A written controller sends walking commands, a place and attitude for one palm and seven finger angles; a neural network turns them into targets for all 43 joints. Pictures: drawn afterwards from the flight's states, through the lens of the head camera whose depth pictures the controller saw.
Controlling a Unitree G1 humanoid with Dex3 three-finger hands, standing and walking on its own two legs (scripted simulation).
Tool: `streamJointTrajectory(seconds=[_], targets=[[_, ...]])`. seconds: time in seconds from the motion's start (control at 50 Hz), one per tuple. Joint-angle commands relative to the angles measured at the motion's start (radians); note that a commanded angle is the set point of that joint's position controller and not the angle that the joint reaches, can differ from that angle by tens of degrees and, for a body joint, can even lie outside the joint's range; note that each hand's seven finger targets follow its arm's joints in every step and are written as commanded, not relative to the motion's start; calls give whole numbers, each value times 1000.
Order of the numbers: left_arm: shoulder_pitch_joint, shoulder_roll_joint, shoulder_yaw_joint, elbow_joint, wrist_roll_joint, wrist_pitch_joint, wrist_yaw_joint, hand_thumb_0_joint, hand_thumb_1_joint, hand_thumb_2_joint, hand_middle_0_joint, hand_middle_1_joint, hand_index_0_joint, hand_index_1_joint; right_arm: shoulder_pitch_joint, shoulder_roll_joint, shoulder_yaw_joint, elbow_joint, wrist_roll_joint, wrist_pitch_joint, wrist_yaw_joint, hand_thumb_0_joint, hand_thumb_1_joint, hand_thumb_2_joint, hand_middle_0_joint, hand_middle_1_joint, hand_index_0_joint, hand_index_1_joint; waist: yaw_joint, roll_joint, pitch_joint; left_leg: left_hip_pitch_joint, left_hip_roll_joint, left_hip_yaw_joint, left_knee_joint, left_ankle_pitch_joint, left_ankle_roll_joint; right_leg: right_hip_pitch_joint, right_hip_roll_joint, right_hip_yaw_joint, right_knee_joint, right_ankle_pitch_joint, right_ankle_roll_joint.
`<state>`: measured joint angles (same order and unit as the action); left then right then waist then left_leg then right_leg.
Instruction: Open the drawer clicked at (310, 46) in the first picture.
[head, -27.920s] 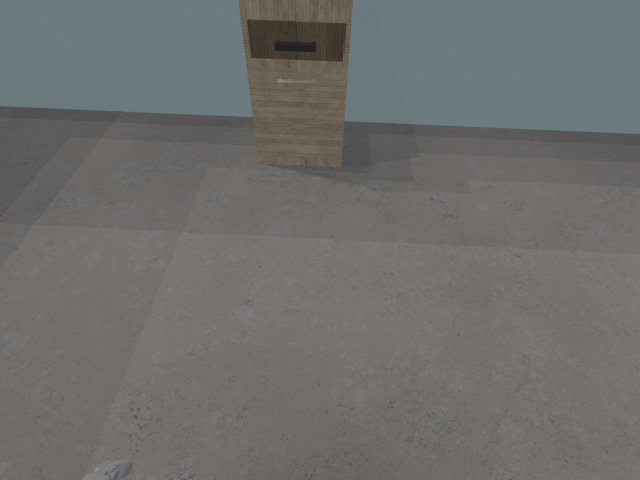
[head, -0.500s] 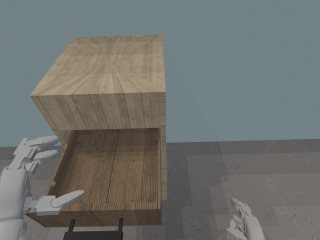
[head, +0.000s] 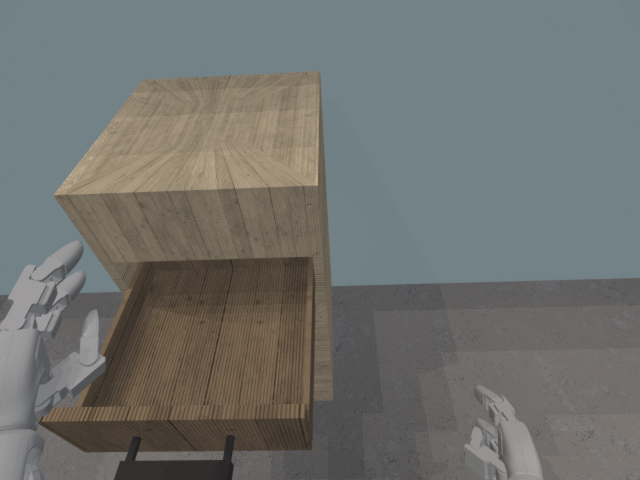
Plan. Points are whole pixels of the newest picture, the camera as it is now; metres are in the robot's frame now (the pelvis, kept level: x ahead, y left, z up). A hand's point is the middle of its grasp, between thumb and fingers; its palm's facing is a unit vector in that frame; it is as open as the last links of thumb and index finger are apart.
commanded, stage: draw the hand back to the body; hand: left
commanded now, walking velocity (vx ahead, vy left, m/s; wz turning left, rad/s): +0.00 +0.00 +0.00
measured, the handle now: (178, 457) +0.18 +0.25 -0.16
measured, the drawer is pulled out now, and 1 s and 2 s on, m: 0.30 0.30 0.30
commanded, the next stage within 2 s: step back with the hand held close in 0.08 s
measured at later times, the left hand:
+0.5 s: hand (105, 374) +0.18 +0.23 +0.14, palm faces +0.27 -0.83 -0.48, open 7.4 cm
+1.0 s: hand (26, 444) +0.11 +0.25 +0.15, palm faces +0.37 -0.81 -0.45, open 7.4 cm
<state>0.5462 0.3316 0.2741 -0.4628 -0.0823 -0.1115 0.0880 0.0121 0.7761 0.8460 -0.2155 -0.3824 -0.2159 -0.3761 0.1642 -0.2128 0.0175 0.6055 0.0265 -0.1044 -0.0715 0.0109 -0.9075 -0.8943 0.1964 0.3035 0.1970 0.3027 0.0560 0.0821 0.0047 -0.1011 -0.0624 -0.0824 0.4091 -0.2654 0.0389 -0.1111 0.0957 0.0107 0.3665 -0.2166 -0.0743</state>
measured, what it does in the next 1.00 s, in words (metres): steps on the spot: right foot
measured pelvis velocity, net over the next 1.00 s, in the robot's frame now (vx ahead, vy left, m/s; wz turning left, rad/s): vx -0.09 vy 0.01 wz -0.03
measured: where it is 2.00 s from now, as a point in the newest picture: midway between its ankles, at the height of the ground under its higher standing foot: outside the picture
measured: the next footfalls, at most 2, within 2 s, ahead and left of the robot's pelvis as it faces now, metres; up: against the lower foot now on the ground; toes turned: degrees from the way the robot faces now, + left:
right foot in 0.98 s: -0.13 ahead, -0.10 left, +0.00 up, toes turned +1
left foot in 1.32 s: -0.09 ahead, +0.11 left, +0.00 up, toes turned -2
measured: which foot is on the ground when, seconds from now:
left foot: down 0.00-1.00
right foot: down 0.00-0.78, up 0.80-0.96, down 0.98-1.00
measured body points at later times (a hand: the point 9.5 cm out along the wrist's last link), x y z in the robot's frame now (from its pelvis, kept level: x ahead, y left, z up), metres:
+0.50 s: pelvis -0.02 +0.00 +0.00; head +0.02 -0.01 +0.45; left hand +0.16 +0.27 +0.16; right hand +0.16 -0.25 -0.09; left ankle -0.03 +0.10 -0.74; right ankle -0.01 -0.07 -0.74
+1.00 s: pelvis -0.09 +0.01 -0.01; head -0.05 +0.02 +0.44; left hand +0.08 +0.29 +0.18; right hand +0.10 -0.20 -0.09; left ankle -0.03 +0.10 -0.74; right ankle -0.17 -0.10 -0.74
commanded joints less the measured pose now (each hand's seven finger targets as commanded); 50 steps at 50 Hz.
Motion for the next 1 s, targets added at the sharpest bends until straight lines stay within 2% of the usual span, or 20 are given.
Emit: streamJointTrajectory(seconds=[0.0,0.04,0.06,0.1,0.12,0.14,0.16,0.18,0.2,0.24,0.3,0.34,0.42,0.46,0.6,0.66,0.8,0.88,0.92,0.98], targets=[[-44,194,148,-231,-2,-69,25,0,900,900,-200,-300,-200,-300,-125,-92,-29,-165,-6,-57,-8,0,-900,-900,200,300,200,300,-2,-32,-109,-9,64,30,-31,256,-6,58,-110,26,-57,218,47],[-49,198,150,-239,-1,-67,28,0,900,900,-200,-300,-200,-300,-125,-90,-27,-163,-6,-56,-9,0,-900,-900,200,300,200,300,-2,-26,-119,0,64,33,-26,270,-5,63,-113,28,-58,240,49],[-61,197,145,-248,2,-66,28,0,900,900,-200,-300,-200,-300,-126,-91,-27,-159,-6,-59,-10,0,-900,-900,200,300,200,300,-7,29,-106,2,61,36,-27,268,-9,53,-114,34,-63,237,46],[-40,182,142,-212,-2,-61,30,0,900,900,-200,-300,-200,-300,-127,-88,-27,-152,-7,-55,-9,0,-900,-900,200,300,200,300,-6,-27,-89,-4,63,34,-26,267,-4,49,-113,27,-62,246,51],[-30,161,123,-200,-3,-59,29,0,900,900,-200,-300,-200,-300,-129,-83,-29,-152,-5,-52,-9,0,-900,-900,200,300,200,300,-11,-36,-69,-11,65,34,-25,263,-3,45,-113,29,-57,244,51],[-40,185,141,-208,-2,-61,28,0,900,900,-200,-300,-200,-300,-129,-91,-31,-152,-6,-52,-8,0,-900,-900,200,300,200,300,-5,-45,-97,0,65,37,-25,260,-1,50,-115,29,-62,241,55],[-47,181,138,-204,1,-62,27,0,900,900,-200,-300,-200,-300,-132,-89,-31,-151,-7,-52,-10,0,-900,-900,200,300,200,300,-8,-31,-73,-2,61,40,-28,258,-1,39,-114,31,-72,236,53],[-207,340,309,-328,11,-117,49,0,900,900,-200,-300,-200,-300,-108,-128,-52,-193,-1,-35,-9,0,-900,-900,200,300,200,300,-36,-64,48,-83,71,-38,11,170,10,-70,-171,170,-122,275,53],[-84,232,244,-189,20,-128,41,0,900,900,-200,-300,-200,-300,-105,-111,-58,-153,-15,-19,-4,0,-900,-900,200,300,200,300,-44,-141,26,-74,68,-38,44,137,15,-80,-194,173,-129,251,53],[12,159,173,-142,30,-123,31,0,900,900,-200,-300,-200,-300,-110,-112,-64,-166,-8,6,12,0,-900,-900,200,300,200,300,-46,-188,-29,-58,64,-12,84,142,19,-71,-221,178,-123,296,81],[72,152,162,-191,32,-141,30,0,900,900,-200,-300,-200,-300,-115,-117,-75,-178,-2,23,19,0,-900,-900,200,300,200,300,-50,-84,-113,-68,71,-2,66,179,20,-31,-226,152,-76,318,81],[91,170,177,-233,33,-141,40,0,900,900,-200,-300,-200,-300,-119,-116,-81,-188,2,37,20,0,-900,-900,200,300,200,300,-54,-90,-162,-83,84,-3,57,219,21,3,-217,127,-45,343,93],[116,218,218,-304,32,-145,60,0,900,900,-200,-300,-200,-300,-117,-113,-90,-207,5,50,12,0,-900,-900,200,300,200,300,-59,-96,-201,-126,105,-28,60,302,17,31,-209,106,2,384,82],[109,244,230,-343,30,-143,67,0,900,900,-200,-300,-200,-300,-114,-119,-90,-213,8,52,6,0,-900,-900,200,300,200,300,-64,-58,-212,-146,115,-47,64,349,11,42,-213,103,29,419,63],[148,233,232,-349,30,-136,74,0,900,900,-200,-300,-200,-300,-108,-116,-92,-216,6,46,-2,0,-900,-900,200,300,200,300,-64,-24,-182,-227,158,-109,19,311,20,7,-170,79,76,271,53],[144,224,224,-349,39,-134,76,0,900,900,-200,-300,-200,-300,-107,-121,-90,-218,-1,36,-1,0,-900,-900,200,300,200,300,-64,2,-147,-328,183,-147,-37,222,32,23,-145,68,109,180,56],[99,193,212,-396,77,-133,104,0,900,900,-200,-300,-200,-300,-48,-129,-82,-212,-58,-17,-21,0,-900,-900,200,300,200,300,-72,92,-84,-570,294,-257,-192,-73,89,49,-53,40,382,-156,72],[119,180,195,-395,50,-126,107,0,900,900,-200,-300,-200,-300,-24,-122,-75,-177,-66,-43,-26,0,-900,-900,200,300,200,300,-67,19,-119,-325,269,-230,-79,199,81,-83,-63,25,234,-205,68],[107,179,181,-400,36,-126,97,0,900,900,-200,-300,-200,-300,-28,-127,-69,-156,-58,-52,-22,0,-900,-900,200,300,200,300,-69,35,-151,-158,257,-219,-51,360,62,-142,-61,6,130,-194,72],[66,201,187,-404,28,-139,84,0,900,900,-200,-300,-200,-300,-47,-129,-61,-132,-51,-48,-14,0,-900,-900,200,300,200,300,-65,27,-206,-18,243,-171,33,593,43,-131,-74,15,16,-2,67]])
